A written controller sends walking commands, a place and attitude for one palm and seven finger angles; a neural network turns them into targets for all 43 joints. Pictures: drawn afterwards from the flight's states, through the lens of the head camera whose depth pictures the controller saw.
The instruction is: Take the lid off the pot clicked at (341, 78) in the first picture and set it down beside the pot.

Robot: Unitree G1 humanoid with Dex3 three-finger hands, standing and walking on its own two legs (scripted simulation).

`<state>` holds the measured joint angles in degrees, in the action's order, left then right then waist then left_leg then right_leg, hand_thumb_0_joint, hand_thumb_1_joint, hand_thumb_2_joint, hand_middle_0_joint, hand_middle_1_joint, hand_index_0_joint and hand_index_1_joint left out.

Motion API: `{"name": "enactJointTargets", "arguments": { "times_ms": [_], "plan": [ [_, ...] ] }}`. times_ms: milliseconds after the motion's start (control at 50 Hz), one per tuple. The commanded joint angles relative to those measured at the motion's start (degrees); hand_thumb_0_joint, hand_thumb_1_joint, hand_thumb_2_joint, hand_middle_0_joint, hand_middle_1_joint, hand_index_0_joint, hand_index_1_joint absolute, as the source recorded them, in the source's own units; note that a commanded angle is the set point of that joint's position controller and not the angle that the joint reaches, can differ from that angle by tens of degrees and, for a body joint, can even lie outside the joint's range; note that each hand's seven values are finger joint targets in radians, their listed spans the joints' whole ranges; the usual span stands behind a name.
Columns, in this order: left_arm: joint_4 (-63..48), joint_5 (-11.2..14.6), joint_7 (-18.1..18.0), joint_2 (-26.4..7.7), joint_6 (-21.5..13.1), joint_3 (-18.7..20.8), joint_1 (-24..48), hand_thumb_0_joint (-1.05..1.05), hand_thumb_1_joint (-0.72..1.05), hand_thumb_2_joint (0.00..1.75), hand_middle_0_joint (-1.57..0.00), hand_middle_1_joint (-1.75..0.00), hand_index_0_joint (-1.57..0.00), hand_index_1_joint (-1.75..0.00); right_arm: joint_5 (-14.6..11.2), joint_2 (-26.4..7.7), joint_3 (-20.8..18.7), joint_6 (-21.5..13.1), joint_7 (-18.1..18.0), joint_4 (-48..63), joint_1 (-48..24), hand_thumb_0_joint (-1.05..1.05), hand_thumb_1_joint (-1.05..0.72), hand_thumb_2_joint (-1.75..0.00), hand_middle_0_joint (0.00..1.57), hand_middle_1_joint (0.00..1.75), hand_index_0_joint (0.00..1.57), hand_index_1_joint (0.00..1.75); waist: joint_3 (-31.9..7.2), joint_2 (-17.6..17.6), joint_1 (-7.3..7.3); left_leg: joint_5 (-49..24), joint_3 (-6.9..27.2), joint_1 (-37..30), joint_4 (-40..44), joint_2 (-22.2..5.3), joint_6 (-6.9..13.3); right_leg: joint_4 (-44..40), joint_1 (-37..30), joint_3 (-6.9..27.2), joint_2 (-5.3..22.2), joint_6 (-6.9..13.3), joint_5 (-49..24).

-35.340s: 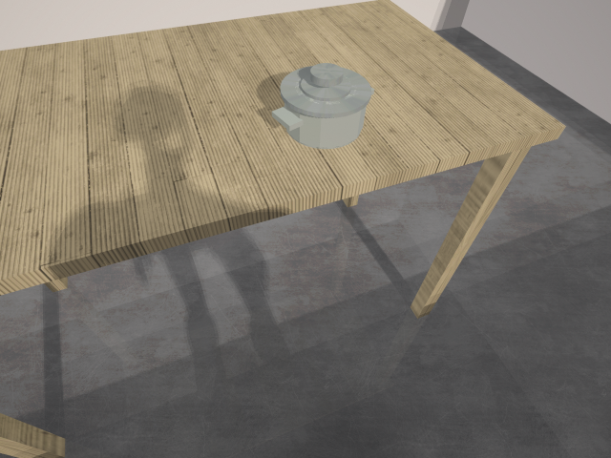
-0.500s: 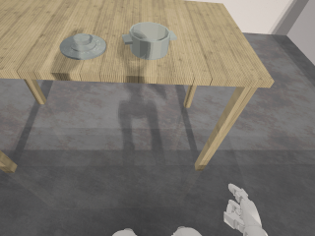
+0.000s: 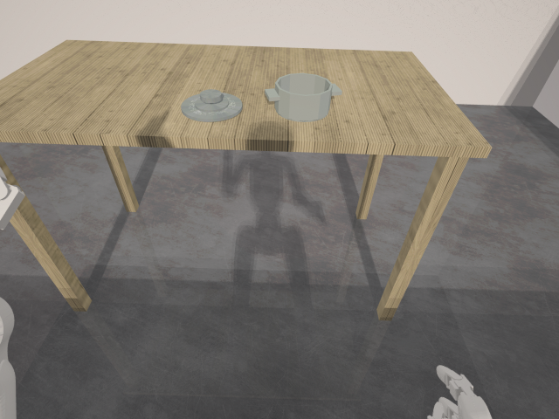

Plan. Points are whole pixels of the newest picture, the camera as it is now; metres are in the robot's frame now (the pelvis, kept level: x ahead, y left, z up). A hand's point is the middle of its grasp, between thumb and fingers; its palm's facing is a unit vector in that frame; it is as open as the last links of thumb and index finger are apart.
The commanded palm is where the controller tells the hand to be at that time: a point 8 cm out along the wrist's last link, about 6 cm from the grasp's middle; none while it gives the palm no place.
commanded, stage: stop stepping back and stand still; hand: left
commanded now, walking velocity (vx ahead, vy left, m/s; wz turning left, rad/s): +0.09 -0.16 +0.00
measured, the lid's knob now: (210, 96) +0.84 +0.20 +0.11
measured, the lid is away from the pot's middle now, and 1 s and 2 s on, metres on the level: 0.24 0.24 0.24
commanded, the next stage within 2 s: let the arm hang, fingers relaxed in 1.28 s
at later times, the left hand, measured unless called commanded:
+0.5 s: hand (147, 349) +0.25 +0.21 -0.03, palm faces +0.18 -0.91 -0.37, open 7.4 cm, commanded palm none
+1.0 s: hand out of the picture +0.04 +0.21 -0.15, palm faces +0.03 -0.96 -0.26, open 7.3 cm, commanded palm none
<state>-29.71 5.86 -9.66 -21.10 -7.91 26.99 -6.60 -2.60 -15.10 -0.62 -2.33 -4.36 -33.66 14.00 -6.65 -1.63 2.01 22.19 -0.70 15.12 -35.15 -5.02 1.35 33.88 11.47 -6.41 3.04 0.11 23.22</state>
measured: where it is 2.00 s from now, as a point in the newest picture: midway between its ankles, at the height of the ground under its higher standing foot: outside the picture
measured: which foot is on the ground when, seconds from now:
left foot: down 0.00-1.00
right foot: down 0.00-0.00, up 0.02-0.20, down 0.22-1.00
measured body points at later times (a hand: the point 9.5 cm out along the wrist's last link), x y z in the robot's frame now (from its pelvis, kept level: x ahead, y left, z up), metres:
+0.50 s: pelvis +0.02 -0.01 -0.02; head -0.01 -0.06 +0.43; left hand +0.23 +0.26 -0.01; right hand +0.15 -0.27 -0.15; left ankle +0.03 +0.14 -0.73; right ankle +0.04 -0.10 -0.72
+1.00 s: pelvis +0.03 +0.01 +0.02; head +0.05 -0.01 +0.46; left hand +0.04 +0.26 -0.13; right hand +0.01 -0.20 -0.15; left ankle +0.03 +0.14 -0.72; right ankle +0.04 -0.10 -0.72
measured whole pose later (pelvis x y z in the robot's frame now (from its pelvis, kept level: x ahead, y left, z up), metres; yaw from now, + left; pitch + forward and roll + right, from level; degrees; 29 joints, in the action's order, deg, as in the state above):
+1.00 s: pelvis +0.03 +0.01 +0.02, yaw +0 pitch -1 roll -1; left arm 67.3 0.0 -2.1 -9.8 1.1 1.3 -12.8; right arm 0.5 -7.8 -1.6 2.0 -1.4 -60.3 19.7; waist 2.5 -3.8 1.4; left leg 15.3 -4.6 11.3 -27.8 -4.2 -1.2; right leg 25.3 11.2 -7.5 1.2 1.0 13.1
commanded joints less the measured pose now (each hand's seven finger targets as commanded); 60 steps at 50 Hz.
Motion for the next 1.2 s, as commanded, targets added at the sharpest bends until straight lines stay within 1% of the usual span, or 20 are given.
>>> {"name": "enactJointTargets", "arguments": {
  "times_ms": [0, 40, 120, 160, 180, 220, 260, 280, 320, 360, 420, 440, 460, 480, 500, 540, 600, 640, 800, 1180],
  "plan": [
    [-34.3, 0.3, 1.6, -20.7, -8.0, 8.8, -4.7, 0.0, 0.9, 0.9, -0.2, -0.3, -0.2, -0.3, 0.6, -4.8, -3.0, -5.2, 1.6, 14.1, -8.9, 0.0, -0.9, -0.9, 0.2, 0.3, 0.2, 0.3, 1.2, -6.8, -0.71, -13.4, 27.3, -18.6, 19.3, -16.7, 10.6, 21.3, 27.6, 5.0, -4.8, 0.5, 6.6],
    [-40.7, 1.1, 1.2, -25.3, -8.5, 14.7, -13.9, 0.0, 0.9, 0.9, -0.2, -0.3, -0.2, -0.3, 1.3, -3.4, -3.0, -6.0, 2.7, 12.3, -7.7, 0.0, -0.9, -0.9, 0.2, 0.3, 0.2, 0.3, -0.8, -9.3, -1.08, -20.2, 25.8, -13.2, 18.9, -16.3, 10.9, 23.5, 25.8, 7.0, -2.1, 0.3, 7.1],
    [-39.1, 0.5, -0.7, -23.0, -8.3, 15.9, -21.1, 0.0, 0.9, 0.9, -0.2, -0.3, -0.2, -0.3, 0.8, -1.0, -1.3, -5.2, 2.9, 9.4, -8.3, 0.0, -0.9, -0.9, 0.2, 0.3, 0.2, 0.3, -0.9, -23.2, -1.89, -22.1, 3.3, -4.2, 14.1, -10.8, 4.3, 3.7, 8.0, 1.5, -2.7, 0.4, -4.2],
    [-32.8, 0.2, -1.3, -21.4, -7.2, 15.8, -18.7, 0.0, 0.9, 0.9, -0.2, -0.3, -0.2, -0.3, 0.7, -1.8, -1.8, -4.3, 2.3, 9.1, -8.0, 0.0, -0.9, -0.9, 0.2, 0.3, 0.2, 0.3, -0.7, -16.3, -1.82, -11.6, -0.6, 4.5, 8.7, -7.9, 2.5, -4.0, -6.5, -1.1, -5.4, 0.5, -8.3],
    [-24.0, -0.3, -1.8, -21.5, -6.5, 16.1, -15.2, 0.0, 0.9, 0.9, -0.2, -0.3, -0.2, -0.3, 0.4, -2.0, -2.1, -3.9, 2.0, 8.5, -8.0, 0.0, -0.9, -0.9, 0.2, 0.3, 0.2, 0.3, -0.7, -7.3, -1.93, -3.8, -2.9, 10.3, 1.5, -4.9, 1.5, -7.0, -12.9, 3.5, -3.1, 1.9, -6.8],
    [-11.7, -0.4, -2.4, -22.5, -5.6, 15.9, -6.9, 0.0, 0.9, 0.9, -0.2, -0.3, -0.2, -0.3, -0.4, -2.7, -3.5, -3.0, 1.6, 7.9, -8.2, 0.0, -0.9, -0.9, 0.2, 0.3, 0.2, 0.3, -2.2, 16.8, -0.94, 11.6, -1.8, 18.9, -22.1, 4.4, -0.6, -19.9, -13.0, 37.8, 16.2, 10.9, -6.8],
    [-9.0, -0.7, -1.8, -21.4, -6.0, 15.6, -3.0, 0.0, 0.9, 0.9, -0.2, -0.3, -0.2, -0.3, -0.1, -3.2, -3.5, -2.4, 1.9, 5.0, -5.8, 0.0, -0.9, -0.9, 0.2, 0.3, 0.2, 0.3, 0.1, 10.4, 0.03, 9.2, 3.8, 14.3, -25.9, 1.0, -0.2, -20.4, -5.9, 32.0, 16.4, 10.8, -8.7],
    [30.2, -6.9, 6.4, 1.5, 4.5, -17.6, -14.3, 0.0, 0.9, 0.9, -0.2, -0.3, -0.2, -0.3, -0.6, -9.3, -4.7, -5.6, 5.4, -2.4, -4.2, 0.0, -0.9, -0.9, 0.2, 0.3, 0.2, 0.3, 5.7, 5.4, 2.09, 13.4, 2.8, 18.5, -29.7, -6.6, -0.9, -10.9, 5.9, 12.5, 23.0, 10.4, -21.5],
    [32.3, -7.5, 8.7, 4.4, 9.7, -19.5, -9.4, 0.0, 0.9, 0.9, -0.2, -0.3, -0.2, -0.3, 0.3, -4.8, -3.4, -1.3, 5.5, -4.6, 1.2, 0.0, -0.9, -0.9, 0.2, 0.3, 0.2, 0.3, 5.0, 11.4, 3.96, 7.5, -0.1, 6.9, -18.6, -2.0, -1.3, -8.9, 16.2, 4.9, 12.3, 8.3, -9.8],
    [37.1, -6.6, 9.3, 4.0, 10.1, -20.4, -8.8, 0.0, 0.9, 0.9, -0.2, -0.3, -0.2, -0.3, 1.0, -2.7, -1.6, 2.2, 5.7, -4.2, 2.3, 0.0, -0.9, -0.9, 0.2, 0.3, 0.2, 0.3, 6.9, 14.0, 2.08, -0.5, -4.6, 3.4, -5.8, 1.0, -1.0, -3.5, 16.6, -1.1, 8.7, 4.8, -5.8],
    [48.0, -6.7, 9.6, 5.8, 10.2, -21.6, -7.3, 0.0, 0.9, 0.9, -0.2, -0.3, -0.2, -0.3, 3.7, -7.0, -2.4, 3.1, 4.9, -3.4, -0.8, 0.0, -0.9, -0.9, 0.2, 0.3, 0.2, 0.3, 12.8, 6.2, -0.39, -7.3, 11.6, 10.9, 5.9, -7.8, 6.1, 2.8, 17.2, 2.4, 2.1, -0.5, -0.1],
    [51.6, -6.8, 9.5, 4.4, 10.3, -22.0, -5.8, 0.0, 0.9, 0.9, -0.2, -0.3, -0.2, -0.3, 4.3, -7.4, -2.1, 3.1, 4.5, -3.2, -2.7, 0.0, -0.9, -0.9, 0.2, 0.3, 0.2, 0.3, 14.9, 6.9, -1.52, -5.4, 11.1, 17.4, 7.9, -7.8, 5.3, 1.4, 10.5, 4.1, 1.5, -0.2, -3.9],
    [55.0, -7.8, 9.2, 3.6, 9.5, -21.5, -7.0, 0.0, 0.9, 0.9, -0.2, -0.3, -0.2, -0.3, 5.0, -6.8, -1.9, 2.9, 4.0, -3.9, -2.2, 0.0, -0.9, -0.9, 0.2, 0.3, 0.2, 0.3, 11.8, 15.0, -2.38, -6.0, 6.8, 17.2, 3.2, -4.0, 3.2, -4.0, 5.3, 8.0, 3.0, -0.4, -9.0],
    [58.1, -8.0, 8.8, 0.2, 9.1, -20.9, -5.8, 0.0, 0.9, 0.9, -0.2, -0.3, -0.2, -0.3, 4.6, -5.1, -2.2, 3.1, 3.7, -5.2, -0.1, 0.0, -0.9, -0.9, 0.2, 0.3, 0.2, 0.3, 8.8, 22.3, -1.03, -8.9, -0.3, 13.5, -5.6, 1.3, 0.4, -8.2, 4.1, 12.1, 8.7, 1.4, -16.9],
    [62.0, -7.6, 8.5, -0.8, 8.9, -21.3, -4.6, 0.0, 0.9, 0.9, -0.2, -0.3, -0.2, -0.3, 4.1, -4.0, -2.4, 3.6, 3.4, -6.9, 0.8, 0.0, -0.9, -0.9, 0.2, 0.3, 0.2, 0.3, 7.6, 20.9, -0.28, -1.2, -2.6, 9.1, -11.0, 2.8, -0.8, -10.4, 5.1, 14.1, 12.8, 4.8, -24.1],
    [69.5, -7.3, 8.1, -1.3, 8.2, -22.4, -3.1, 0.0, 0.9, 0.9, -0.2, -0.3, -0.2, -0.3, 3.6, -2.1, -2.3, 3.8, 3.4, -10.3, 2.6, 0.0, -0.9, -0.9, 0.2, 0.3, 0.2, 0.3, 7.0, 6.5, 1.06, -0.5, -2.2, 4.3, -8.4, 1.7, -1.4, -9.0, 6.1, 12.7, 12.7, 7.1, -30.4],
    [78.6, -5.9, 8.1, 1.1, 7.6, -23.2, -6.9, 0.0, 0.9, 0.9, -0.2, -0.3, -0.2, -0.3, 3.5, -1.5, -1.4, 3.1, 3.0, -14.4, 4.8, 0.0, -0.9, -0.9, 0.2, 0.3, 0.2, 0.3, 3.2, -10.7, -0.06, -24.2, 2.1, -0.2, 5.3, -2.4, -0.3, -4.4, 1.0, 7.1, 5.6, 3.1, -24.1],
    [79.5, -6.2, 7.7, 4.2, 7.8, -21.9, -9.7, 0.0, 0.9, 0.9, -0.2, -0.3, -0.2, -0.3, 4.0, -1.3, -2.5, 3.0, 2.4, -14.8, 3.8, 0.0, -0.9, -0.9, 0.2, 0.3, 0.2, 0.3, 1.0, -15.3, -1.58, -25.4, 3.1, -0.3, 5.3, -3.9, 0.9, -4.6, -1.5, 4.6, 3.2, 1.8, -22.5],
    [89.9, -5.9, 7.7, 4.8, 7.5, -24.3, -5.6, 0.0, 0.9, 0.9, -0.2, -0.3, -0.2, -0.3, 3.1, 1.4, -2.6, 4.0, 2.4, -21.3, 9.2, 0.0, -0.9, -0.9, 0.2, 0.3, 0.2, 0.3, 6.4, 1.3, -0.14, -11.8, 0.0, -0.6, 8.9, -2.1, -0.9, -14.0, -1.4, 5.7, 4.9, 2.7, -15.9],
    [98.4, -6.1, 7.2, 9.3, 7.8, -25.0, -9.5, 0.0, 0.9, 0.9, -0.2, -0.3, -0.2, -0.3, 3.2, 4.8, -1.9, 2.9, 1.9, -28.7, 9.9, 0.0, -0.9, -0.9, 0.2, 0.3, 0.2, 0.3, 12.6, -0.1, -1.2, -8.7, 0.5, -0.9, 16.5, -3.2, 0.8, -13.4, 0.8, 4.5, 2.4, 1.0, -12.0]
  ]
}}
